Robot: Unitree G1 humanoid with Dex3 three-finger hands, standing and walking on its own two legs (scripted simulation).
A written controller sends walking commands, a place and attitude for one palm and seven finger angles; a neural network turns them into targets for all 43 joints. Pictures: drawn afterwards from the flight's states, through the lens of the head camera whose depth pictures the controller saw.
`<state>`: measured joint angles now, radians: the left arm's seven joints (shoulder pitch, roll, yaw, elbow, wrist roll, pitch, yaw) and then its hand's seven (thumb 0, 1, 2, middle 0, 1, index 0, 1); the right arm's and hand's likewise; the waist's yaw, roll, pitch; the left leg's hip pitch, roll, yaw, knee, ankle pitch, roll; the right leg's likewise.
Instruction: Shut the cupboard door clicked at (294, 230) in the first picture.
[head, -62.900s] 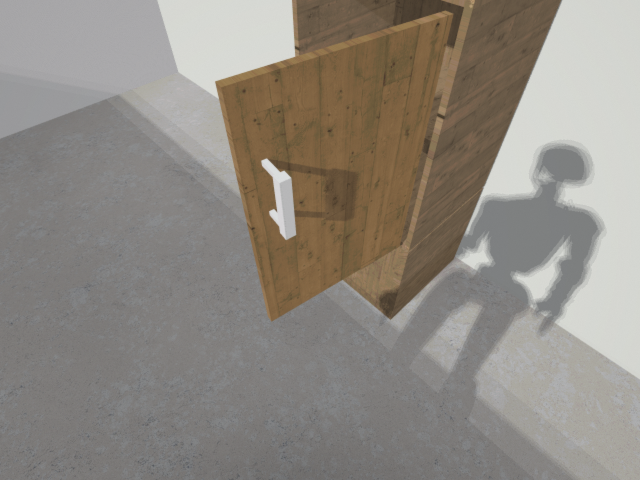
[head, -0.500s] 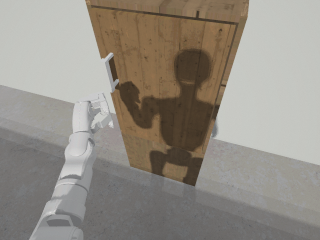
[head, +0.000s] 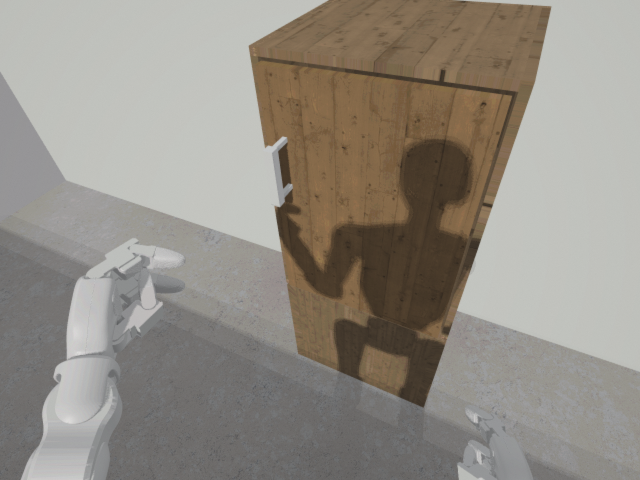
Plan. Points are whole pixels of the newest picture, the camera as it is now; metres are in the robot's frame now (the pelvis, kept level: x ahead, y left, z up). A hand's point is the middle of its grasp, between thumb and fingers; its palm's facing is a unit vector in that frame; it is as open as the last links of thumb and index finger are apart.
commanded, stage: draw the hand back to the body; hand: left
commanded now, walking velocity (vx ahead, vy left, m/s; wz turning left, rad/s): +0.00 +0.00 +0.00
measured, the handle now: (279, 172) +0.65 +0.16 +0.05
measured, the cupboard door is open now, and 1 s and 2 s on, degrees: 0 0 0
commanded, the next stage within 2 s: step back with the hand held close in 0.64 s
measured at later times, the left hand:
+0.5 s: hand (74, 346) +0.19 +0.27 +0.15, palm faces +0.50 -0.78 -0.38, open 7.3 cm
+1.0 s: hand (76, 348) +0.20 +0.27 +0.14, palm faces +0.41 -0.79 -0.46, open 7.4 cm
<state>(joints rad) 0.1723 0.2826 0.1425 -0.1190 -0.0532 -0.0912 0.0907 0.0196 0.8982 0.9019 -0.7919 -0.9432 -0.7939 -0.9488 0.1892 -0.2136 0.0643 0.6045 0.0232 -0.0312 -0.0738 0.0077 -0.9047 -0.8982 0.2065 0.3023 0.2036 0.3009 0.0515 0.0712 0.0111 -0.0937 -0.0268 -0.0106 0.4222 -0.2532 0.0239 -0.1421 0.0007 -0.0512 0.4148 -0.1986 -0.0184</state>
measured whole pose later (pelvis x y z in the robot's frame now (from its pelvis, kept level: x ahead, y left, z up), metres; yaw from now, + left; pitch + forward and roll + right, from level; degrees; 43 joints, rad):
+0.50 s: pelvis +0.01 +0.00 +0.00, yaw +0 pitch -5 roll +0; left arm 0.43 0.31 0.33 -0.32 -0.05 -0.10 0.13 0.02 0.90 0.90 -0.23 -0.33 -0.23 -0.34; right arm 0.19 -0.24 0.02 0.66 0.01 -0.10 -0.09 0.01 -0.91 -0.90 0.21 0.30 0.20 0.30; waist 0.08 0.08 0.02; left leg -0.08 -0.03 -0.02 0.42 -0.26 0.02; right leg -0.13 0.00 -0.06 0.41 -0.21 -0.02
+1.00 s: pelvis +0.00 +0.01 -0.01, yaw +1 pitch +1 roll -1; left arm 0.54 0.37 0.36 -0.41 -0.05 -0.15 0.13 0.02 0.89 0.90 -0.21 -0.30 -0.21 -0.31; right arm 0.21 -0.26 -0.01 0.61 0.02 -0.02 -0.08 0.01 -0.90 -0.90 0.21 0.30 0.20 0.30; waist 0.00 0.06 -0.01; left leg -0.25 -0.03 -0.02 0.55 -0.30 0.04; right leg -0.28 -0.01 -0.06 0.49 -0.23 -0.01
